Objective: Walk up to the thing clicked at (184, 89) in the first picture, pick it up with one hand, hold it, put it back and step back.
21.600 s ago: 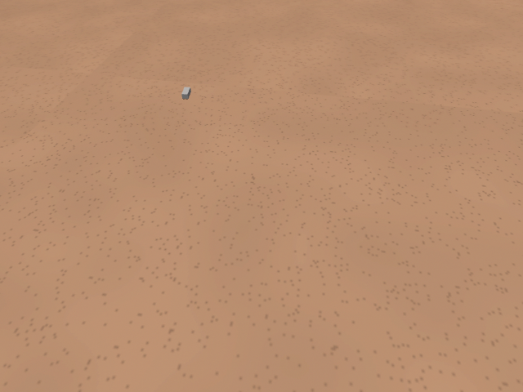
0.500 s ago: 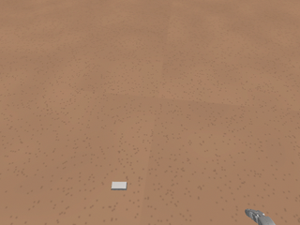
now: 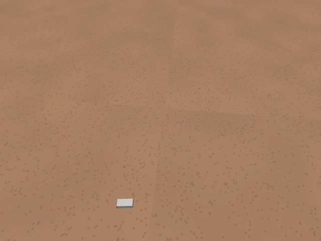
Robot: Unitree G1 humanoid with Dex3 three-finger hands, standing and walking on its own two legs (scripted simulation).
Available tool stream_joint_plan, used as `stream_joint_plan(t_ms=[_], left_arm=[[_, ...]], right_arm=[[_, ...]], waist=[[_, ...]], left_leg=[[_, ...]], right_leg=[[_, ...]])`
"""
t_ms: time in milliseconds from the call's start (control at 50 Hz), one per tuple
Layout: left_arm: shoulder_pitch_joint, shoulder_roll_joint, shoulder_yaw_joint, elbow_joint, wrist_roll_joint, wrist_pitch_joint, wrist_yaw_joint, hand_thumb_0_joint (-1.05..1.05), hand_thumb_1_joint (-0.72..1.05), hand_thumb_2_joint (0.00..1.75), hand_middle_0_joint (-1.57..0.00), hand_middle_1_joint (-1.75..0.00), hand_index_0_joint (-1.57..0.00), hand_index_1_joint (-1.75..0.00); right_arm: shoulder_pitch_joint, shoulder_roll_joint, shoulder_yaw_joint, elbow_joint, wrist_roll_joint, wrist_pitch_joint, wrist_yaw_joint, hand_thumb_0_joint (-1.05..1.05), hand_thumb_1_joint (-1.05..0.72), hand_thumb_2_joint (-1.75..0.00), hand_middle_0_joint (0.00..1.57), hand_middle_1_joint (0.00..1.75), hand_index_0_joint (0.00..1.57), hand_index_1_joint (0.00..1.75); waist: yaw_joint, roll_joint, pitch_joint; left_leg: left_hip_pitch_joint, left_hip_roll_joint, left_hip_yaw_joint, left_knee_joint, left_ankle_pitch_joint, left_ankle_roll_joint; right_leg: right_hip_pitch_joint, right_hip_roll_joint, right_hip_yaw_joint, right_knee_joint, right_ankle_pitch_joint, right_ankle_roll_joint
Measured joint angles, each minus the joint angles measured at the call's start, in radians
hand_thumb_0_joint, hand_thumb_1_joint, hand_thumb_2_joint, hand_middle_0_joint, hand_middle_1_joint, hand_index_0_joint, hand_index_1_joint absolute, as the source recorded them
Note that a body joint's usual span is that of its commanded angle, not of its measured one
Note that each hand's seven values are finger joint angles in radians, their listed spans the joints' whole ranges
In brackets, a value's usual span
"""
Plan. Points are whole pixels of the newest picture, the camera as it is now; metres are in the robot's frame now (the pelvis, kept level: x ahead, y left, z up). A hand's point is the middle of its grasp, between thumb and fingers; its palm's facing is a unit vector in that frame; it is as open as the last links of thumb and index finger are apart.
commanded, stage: walk up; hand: left
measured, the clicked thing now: (125, 203) +0.46 +0.23 -0.76
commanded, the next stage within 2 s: none
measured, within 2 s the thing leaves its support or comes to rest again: neither
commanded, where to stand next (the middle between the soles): +0.09 -0.02 m, yaw +1 degrees
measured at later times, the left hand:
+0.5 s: hand out of the picture +0.08 +0.28 -0.16, palm faces +0.02 -0.94 -0.35, open 7.4 cm
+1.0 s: hand (80, 230) +0.19 +0.25 -0.17, palm faces -0.04 -0.91 -0.41, open 7.4 cm
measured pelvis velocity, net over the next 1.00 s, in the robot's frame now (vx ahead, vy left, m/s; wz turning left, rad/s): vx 0.08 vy -0.01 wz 0.00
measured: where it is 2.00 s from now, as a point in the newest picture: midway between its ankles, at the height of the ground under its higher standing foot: outside the picture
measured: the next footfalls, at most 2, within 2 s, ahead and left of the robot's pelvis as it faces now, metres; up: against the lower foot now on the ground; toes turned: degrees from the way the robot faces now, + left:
right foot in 0.90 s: +0.11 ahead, -0.13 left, +0.00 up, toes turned +3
left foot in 1.22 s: +0.06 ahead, +0.12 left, +0.00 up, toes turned +2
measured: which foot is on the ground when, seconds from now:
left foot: down 0.00-0.92, up 0.94-1.00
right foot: down 0.00-0.54, up 0.56-0.88, down 0.90-1.00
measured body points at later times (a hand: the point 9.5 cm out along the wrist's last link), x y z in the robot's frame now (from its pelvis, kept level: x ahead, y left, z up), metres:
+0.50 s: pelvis +0.05 +0.01 -0.01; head +0.05 +0.01 +0.44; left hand +0.08 +0.33 -0.14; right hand +0.12 -0.31 -0.13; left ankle +0.08 +0.13 -0.74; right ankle +0.01 -0.13 -0.75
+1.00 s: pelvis +0.08 -0.01 -0.03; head +0.15 -0.03 +0.41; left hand +0.20 +0.30 -0.14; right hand +0.20 -0.33 -0.16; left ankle +0.06 +0.13 -0.69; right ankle +0.12 -0.13 -0.75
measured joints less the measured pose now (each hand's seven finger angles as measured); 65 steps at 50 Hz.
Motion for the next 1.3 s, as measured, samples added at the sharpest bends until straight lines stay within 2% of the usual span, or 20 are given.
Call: stream_joint_plan(t_ms=[280, 360, 420, 480, 500, 540, 560, 660, 820, 860, 900, 920, 980, 1040, 1080, 1120, 1180, 1220, 1260, 1300], left_arm=[[-0.011, -0.004, 0.004, -0.003, 0.0, -0.003, 0.005, 0.01, 0.9, 0.9, -0.21, -0.3, -0.2, -0.3], [0.03, -0.005, 0.018, -0.039, 0.024, -0.014, -0.01, 0.01, 0.9, 0.9, -0.21, -0.3, -0.2, -0.3], [0.071, 0.001, 0.029, -0.079, 0.034, -0.032, -0.009, 0.01, 0.9, 0.9, -0.21, -0.3, -0.2, -0.3], [0.106, 0.005, 0.039, -0.104, 0.038, -0.036, -0.011, 0.01, 0.9, 0.9, -0.21, -0.3, -0.2, -0.3], [0.117, 0.013, 0.04, -0.109, 0.039, -0.029, -0.013, 0.01, 0.9, 0.9, -0.21, -0.3, -0.21, -0.3], [0.129, 0.036, 0.041, -0.112, 0.03, -0.005, -0.012, 0.01, 0.9, 0.9, -0.21, -0.3, -0.2, -0.3], [0.13, 0.045, 0.041, -0.11, 0.021, 0.01, -0.007, 0.01, 0.9, 0.9, -0.21, -0.3, -0.2, -0.3], [0.098, 0.063, 0.035, -0.109, -0.004, 0.043, 0.007, 0.01, 0.9, 0.9, -0.21, -0.3, -0.2, -0.3], [0.0, 0.065, 0.04, -0.181, -0.013, 0.064, 0.013, 0.01, 0.9, 0.9, -0.21, -0.3, -0.2, -0.3], [-0.016, 0.058, 0.04, -0.199, -0.014, 0.06, 0.013, 0.01, 0.9, 0.9, -0.21, -0.3, -0.2, -0.3], [-0.017, 0.056, 0.04, -0.215, -0.01, 0.05, 0.012, 0.01, 0.9, 0.9, -0.21, -0.3, -0.2, -0.3], [-0.022, 0.049, 0.043, -0.218, -0.005, 0.045, 0.013, 0.01, 0.9, 0.9, -0.21, -0.3, -0.2, -0.3], [-0.042, 0.021, 0.033, -0.249, 0.003, 0.043, 0.016, 0.01, 0.9, 0.9, -0.21, -0.3, -0.2, -0.3], [-0.051, -0.002, 0.022, -0.291, 0.009, 0.043, 0.024, 0.01, 0.9, 0.9, -0.21, -0.3, -0.2, -0.3], [-0.059, -0.012, 0.02, -0.311, 0.016, 0.039, 0.033, 0.01, 0.9, 0.9, -0.21, -0.3, -0.2, -0.3], [-0.059, -0.02, 0.019, -0.323, 0.023, 0.027, 0.037, 0.01, 0.9, 0.9, -0.21, -0.3, -0.21, -0.3], [-0.037, -0.015, 0.02, -0.336, 0.031, 0.011, 0.029, 0.01, 0.9, 0.9, -0.21, -0.3, -0.21, -0.3], [-0.021, 0.002, 0.022, -0.334, 0.023, 0.011, 0.022, 0.01, 0.9, 0.9, -0.21, -0.3, -0.21, -0.3], [-0.008, 0.027, 0.03, -0.308, 0.01, 0.019, 0.025, 0.01, 0.9, 0.9, -0.21, -0.3, -0.21, -0.3], [0.008, 0.035, 0.036, -0.267, 0.0, 0.032, 0.031, 0.01, 0.9, 0.9, -0.21, -0.3, -0.21, -0.3]], right_arm=[[-0.016, 0.006, -0.002, -0.013, 0.002, -0.006, -0.003, 0.01, -0.91, -0.9, 0.21, 0.3, 0.2, 0.3], [0.023, -0.004, -0.025, -0.057, -0.021, -0.002, 0.019, 0.01, -0.91, -0.9, 0.21, 0.3, 0.2, 0.3], [0.052, -0.025, -0.044, -0.085, -0.032, 0.002, 0.026, 0.0, -0.91, -0.9, 0.21, 0.3, 0.2, 0.3], [0.078, -0.056, -0.061, -0.107, -0.034, 0.0, 0.034, 0.01, -0.91, -0.9, 0.21, 0.3, 0.2, 0.3], [0.087, -0.06, -0.065, -0.112, -0.031, -0.005, 0.034, 0.01, -0.91, -0.9, 0.21, 0.3, 0.2, 0.3], [0.096, -0.055, -0.072, -0.114, -0.031, -0.025, 0.023, 0.01, -0.91, -0.9, 0.21, 0.3, 0.2, 0.3], [0.096, -0.045, -0.072, -0.115, -0.033, -0.033, 0.012, 0.01, -0.91, -0.9, 0.21, 0.3, 0.2, 0.3], [0.093, -0.012, -0.045, -0.141, -0.024, -0.051, -0.017, 0.01, -0.91, -0.9, 0.21, 0.3, 0.2, 0.3], [0.027, -0.009, -0.031, -0.203, -0.004, -0.013, -0.049, 0.0, -0.9, -0.9, 0.21, 0.3, 0.2, 0.3], [0.01, -0.02, -0.033, -0.224, 0.001, 0.009, -0.047, 0.0, -0.9, -0.9, 0.21, 0.3, 0.2, 0.3], [-0.003, -0.032, -0.034, -0.243, 0.011, 0.03, -0.043, 0.0, -0.9, -0.9, 0.21, 0.3, 0.2, 0.3], [-0.017, -0.04, -0.036, -0.25, 0.019, 0.039, -0.043, 0.0, -0.9, -0.9, 0.21, 0.3, 0.2, 0.3], [-0.051, -0.055, -0.044, -0.272, 0.028, 0.065, -0.055, 0.0, -0.91, -0.9, 0.21, 0.3, 0.2, 0.3], [-0.049, -0.067, -0.048, -0.294, 0.032, 0.071, -0.056, 0.0, -0.91, -0.9, 0.21, 0.3, 0.2, 0.3], [-0.032, -0.072, -0.047, -0.297, 0.029, 0.066, -0.053, 0.0, -0.91, -0.9, 0.21, 0.3, 0.2, 0.3], [-0.003, -0.073, -0.044, -0.283, 0.021, 0.059, -0.045, 0.0, -0.91, -0.9, 0.21, 0.3, 0.2, 0.3], [0.045, -0.064, -0.037, -0.247, 0.001, 0.055, -0.026, 0.0, -0.91, -0.9, 0.21, 0.3, 0.2, 0.3], [0.071, -0.054, -0.036, -0.226, -0.013, 0.047, -0.016, 0.0, -0.91, -0.9, 0.21, 0.3, 0.2, 0.3], [0.076, -0.03, -0.037, -0.209, -0.028, 0.04, -0.011, 0.0, -0.91, -0.9, 0.21, 0.3, 0.2, 0.3], [0.087, -0.025, -0.033, -0.211, -0.029, 0.035, 0.0, 0.01, -0.91, -0.9, 0.21, 0.3, 0.2, 0.3]], waist=[[-0.002, 0.011, -0.01], [0.005, 0.015, -0.043], [0.016, 0.015, -0.044], [0.023, 0.037, -0.028], [0.024, 0.034, -0.025], [0.025, 0.001, -0.013], [0.026, -0.023, -0.009], [0.011, -0.052, 0.023], [0.002, -0.036, 0.109], [0.0, -0.021, 0.119], [0.004, -0.013, 0.113], [0.003, 0.002, 0.119], [-0.003, 0.027, 0.149], [0.005, 0.043, 0.153], [0.009, 0.051, 0.148], [0.01, 0.057, 0.132], [0.009, 0.047, 0.092], [0.006, 0.026, 0.071], [0.016, -0.031, 0.076], [0.003, -0.027, 0.062]], left_leg=[[0.003, 0.004, -0.008, 0.0, -0.011, -0.007], [-0.025, -0.001, -0.012, 0.11, -0.237, 0.021], [-0.074, -0.001, -0.001, 0.249, -0.255, 0.018], [-0.102, 0.024, -0.016, 0.295, -0.283, 0.023], [-0.091, 0.029, -0.014, 0.25, -0.261, 0.027], [-0.055, 0.013, 0.006, 0.177, -0.1, 0.011], [-0.045, -0.002, 0.021, 0.175, -0.1, 0.01], [-0.006, -0.006, 0.026, 0.145, -0.14, 0.019], [-0.023, 0.022, 0.021, 0.2, -0.176, 0.003], [-0.048, 0.03, 0.018, 0.247, -0.2, -0.006], [-0.084, 0.034, 0.021, 0.321, -0.24, -0.019], [-0.111, 0.042, 0.013, 0.374, -0.253, -0.017], [-0.213, -0.037, -0.086, 0.664, -0.456, 0.011], [-0.281, -0.103, -0.137, 0.905, -0.464, 0.004], [-0.282, -0.111, -0.143, 0.95, -0.435, -0.007], [-0.237, -0.09, -0.133, 0.852, -0.42, -0.014], [-0.128, -0.047, -0.095, 0.562, -0.447, -0.014], [-0.051, -0.036, -0.067, 0.356, -0.362, 0.001], [-0.018, -0.064, -0.037, 0.309, -0.291, 0.007], [-0.021, -0.052, -0.046, 0.314, -0.293, 0.013]], right_leg=[[0.006, 0.004, -0.008, -0.002, -0.013, -0.006], [-0.002, 0.007, -0.002, 0.057, -0.162, -0.036], [0.019, 0.003, 0.002, 0.027, -0.069, -0.046], [0.05, 0.01, -0.009, 0.027, -0.081, -0.021], [0.053, 0.007, -0.011, 0.044, -0.103, -0.014], [0.036, -0.021, -0.001, 0.134, -0.167, -0.004], [0.011, -0.034, 0.018, 0.199, -0.191, -0.01], [-0.127, 0.015, 0.081, 0.454, -0.337, -0.041], [-0.269, 0.016, 0.072, 0.535, -0.268, -0.033], [-0.257, 0.009, 0.046, 0.463, -0.228, -0.034], [-0.22, 0.0, 0.025, 0.337, -0.084, -0.036], [-0.221, 0.006, 0.02, 0.341, -0.104, -0.029], [-0.245, 0.001, 0.015, 0.382, -0.138, -0.034], [-0.264, -0.005, 0.019, 0.363, -0.115, -0.037], [-0.273, -0.008, 0.012, 0.351, -0.101, -0.039], [-0.272, -0.012, -0.003, 0.34, -0.096, -0.039], [-0.27, -0.026, -0.032, 0.35, -0.108, -0.037], [-0.278, -0.041, -0.041, 0.381, -0.123, -0.021], [-0.28, -0.066, -0.006, 0.408, -0.13, -0.014], [-0.28, -0.03, 0.021, 0.458, -0.258, -0.025]])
